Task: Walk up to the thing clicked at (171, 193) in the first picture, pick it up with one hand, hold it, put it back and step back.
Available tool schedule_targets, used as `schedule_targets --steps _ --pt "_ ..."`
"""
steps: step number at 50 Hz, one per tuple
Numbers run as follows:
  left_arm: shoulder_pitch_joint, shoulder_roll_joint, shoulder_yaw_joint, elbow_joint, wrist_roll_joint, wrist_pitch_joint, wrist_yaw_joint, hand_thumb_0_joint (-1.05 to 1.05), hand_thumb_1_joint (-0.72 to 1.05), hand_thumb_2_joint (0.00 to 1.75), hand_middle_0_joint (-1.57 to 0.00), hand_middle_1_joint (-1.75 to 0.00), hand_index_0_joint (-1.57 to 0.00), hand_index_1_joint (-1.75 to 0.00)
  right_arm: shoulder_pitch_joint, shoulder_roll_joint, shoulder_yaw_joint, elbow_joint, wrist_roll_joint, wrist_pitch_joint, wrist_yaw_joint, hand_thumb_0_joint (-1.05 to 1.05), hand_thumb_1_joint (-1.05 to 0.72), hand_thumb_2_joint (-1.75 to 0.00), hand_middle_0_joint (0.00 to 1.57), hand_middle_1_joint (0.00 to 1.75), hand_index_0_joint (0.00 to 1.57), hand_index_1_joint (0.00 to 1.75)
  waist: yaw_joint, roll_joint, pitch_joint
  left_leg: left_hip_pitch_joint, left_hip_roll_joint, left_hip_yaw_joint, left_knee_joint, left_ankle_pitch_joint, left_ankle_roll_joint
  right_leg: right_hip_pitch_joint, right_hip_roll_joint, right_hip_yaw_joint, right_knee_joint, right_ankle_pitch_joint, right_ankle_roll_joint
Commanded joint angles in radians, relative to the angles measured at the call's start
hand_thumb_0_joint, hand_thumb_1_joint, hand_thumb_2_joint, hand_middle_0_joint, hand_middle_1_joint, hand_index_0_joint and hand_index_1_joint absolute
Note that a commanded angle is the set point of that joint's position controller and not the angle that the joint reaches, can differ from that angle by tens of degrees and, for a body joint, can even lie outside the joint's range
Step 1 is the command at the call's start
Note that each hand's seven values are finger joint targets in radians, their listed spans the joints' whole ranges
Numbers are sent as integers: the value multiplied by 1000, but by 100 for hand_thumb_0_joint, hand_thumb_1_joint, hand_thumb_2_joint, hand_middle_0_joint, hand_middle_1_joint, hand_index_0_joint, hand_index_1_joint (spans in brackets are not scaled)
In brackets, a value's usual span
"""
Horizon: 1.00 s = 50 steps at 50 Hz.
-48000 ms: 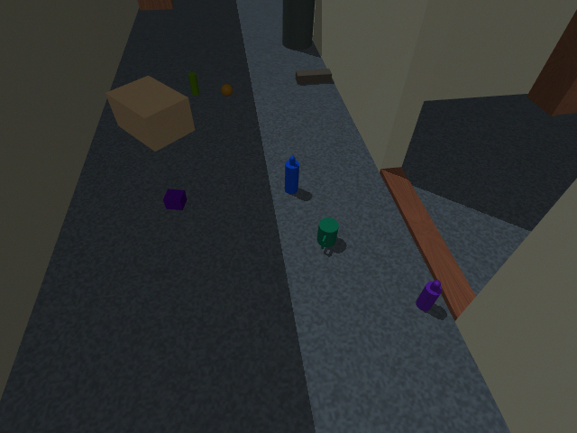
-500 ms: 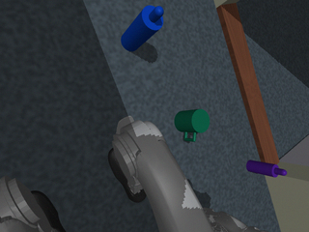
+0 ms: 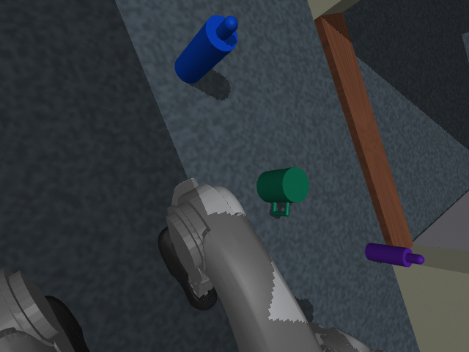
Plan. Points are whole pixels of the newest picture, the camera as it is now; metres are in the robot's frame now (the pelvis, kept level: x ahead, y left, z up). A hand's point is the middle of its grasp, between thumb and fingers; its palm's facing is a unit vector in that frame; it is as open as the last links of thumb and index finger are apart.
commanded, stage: open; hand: left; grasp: from above
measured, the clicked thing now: out of the picture +0.45 +0.33 -0.29
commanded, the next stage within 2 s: withdraw in 0.92 s
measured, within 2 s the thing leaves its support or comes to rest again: rests again in 1.40 s
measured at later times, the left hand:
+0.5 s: hand out of the picture +0.45 +0.31 -0.25, palm faces +0.04 -0.49 -0.87, open 12.1 cm
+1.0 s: hand out of the picture +0.45 +0.32 -0.25, palm faces +0.04 -0.48 -0.88, open 12.7 cm
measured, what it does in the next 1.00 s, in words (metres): stands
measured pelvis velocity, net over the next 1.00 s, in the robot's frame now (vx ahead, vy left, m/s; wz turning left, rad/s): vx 0.00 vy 0.00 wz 0.00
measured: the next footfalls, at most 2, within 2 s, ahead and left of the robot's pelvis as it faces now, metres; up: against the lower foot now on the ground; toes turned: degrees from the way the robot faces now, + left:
none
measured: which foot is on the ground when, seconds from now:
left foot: down 0.00-1.00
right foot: down 0.00-1.00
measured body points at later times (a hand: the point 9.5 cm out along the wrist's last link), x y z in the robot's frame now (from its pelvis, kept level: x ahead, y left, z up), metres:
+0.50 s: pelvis +0.00 +0.00 +0.00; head +0.31 +0.10 +0.31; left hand +0.45 +0.34 -0.20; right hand +0.02 -0.26 -0.04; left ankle +0.06 +0.14 -0.29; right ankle +0.12 -0.12 -0.29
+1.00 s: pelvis +0.00 +0.00 +0.00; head +0.31 +0.10 +0.31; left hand +0.45 +0.34 -0.20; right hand +0.01 -0.26 -0.04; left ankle +0.06 +0.14 -0.29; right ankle +0.12 -0.12 -0.29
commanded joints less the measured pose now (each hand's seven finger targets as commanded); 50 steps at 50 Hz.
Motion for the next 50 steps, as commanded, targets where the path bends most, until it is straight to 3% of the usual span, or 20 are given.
schedule_targets --steps 1,5,6,15,19,22,25,26,29,32,36,46,50 --pt "-252 205 -29 -113 19 -11 53 0 -12 86 -43 -73 -40 -77 218 -348 -87 46 -1 10 1 0 -90 -90 20 30 20 30 -81 506 -669 493 26 104 -234 162 51 380 -1 -114 -209 290 -44" --pt "-238 213 -32 -112 33 -14 59 0 -15 91 -41 -78 -38 -82 230 -349 -81 44 -1 12 2 0 -89 -90 20 30 20 30 -81 518 -693 498 26 111 -230 197 50 412 7 -110 -220 324 -43" --pt "-247 213 -33 -130 17 -13 59 0 -15 93 -41 -79 -37 -83 211 -353 -85 36 -6 12 2 0 -89 -90 20 30 20 30 -83 515 -681 501 23 113 -227 202 53 411 -3 -109 -214 327 -39" --pt "-258 222 -30 -147 -7 -9 45 0 -21 93 -34 -84 -31 -87 198 -367 -91 35 -5 14 -2 0 -89 -90 20 30 20 30 -85 510 -683 515 20 115 -222 194 52 403 -7 -117 -202 317 -34" --pt "-244 212 -45 -137 19 -6 44 0 -20 97 -33 -89 -31 -92 214 -355 -80 41 -3 19 1 0 -89 -90 20 30 20 30 -86 505 -702 492 23 124 -224 222 53 443 5 -110 -220 356 -34" --pt "-251 238 -31 -122 36 -2 47 0 -24 99 -29 -93 -27 -95 214 -357 -83 50 -4 17 -1 0 -89 -90 20 30 20 30 -78 511 -715 479 25 128 -227 215 53 455 7 -108 -227 353 -36" --pt "-245 223 -31 -130 21 0 51 0 -26 101 -28 -92 -25 -95 210 -358 -87 29 -4 15 0 0 -89 -90 20 30 20 30 -79 518 -703 515 27 109 -229 205 52 430 1 -114 -214 329 -40" --pt "-243 230 -27 -123 25 -2 55 0 -27 96 -27 -89 -25 -92 203 -363 -88 28 -4 16 0 0 -89 -90 20 30 20 30 -77 534 -707 535 30 100 -240 199 48 415 -1 -118 -211 320 -44" --pt "-240 217 -35 -117 34 -3 52 0 -27 102 -28 -93 -25 -96 219 -354 -81 26 -1 20 -2 0 -89 -90 20 30 20 30 -88 519 -706 523 29 104 -235 200 50 421 4 -114 -221 326 -43" --pt "-247 231 -23 -115 31 -9 58 0 -25 103 -29 -94 -26 -97 208 -355 -83 27 -4 21 -3 0 -89 -90 20 30 20 30 -78 525 -691 513 32 104 -245 194 48 411 1 -114 -225 321 -44" --pt "-229 216 -38 -127 16 -12 51 0 -29 99 -24 -93 -22 -96 209 -355 -79 10 -4 22 -3 0 -89 -89 20 30 20 30 -87 502 -690 505 26 110 -228 212 57 435 1 -111 -227 332 -37" --pt "-233 222 -36 -120 22 -11 48 0 -33 105 -21 -98 -18 -101 219 -353 -79 29 -3 20 -2 0 -89 -90 20 30 20 30 -83 523 -704 510 28 108 -238 213 51 423 6 -112 -228 338 -40" --pt "-235 212 -43 -140 2 -13 42 0 -37 102 -15 -100 -14 -101 214 -358 -79 15 -6 21 -1 0 -88 -89 20 30 20 30 -91 523 -686 521 25 104 -233 218 53 417 0 -115 -214 334 -37"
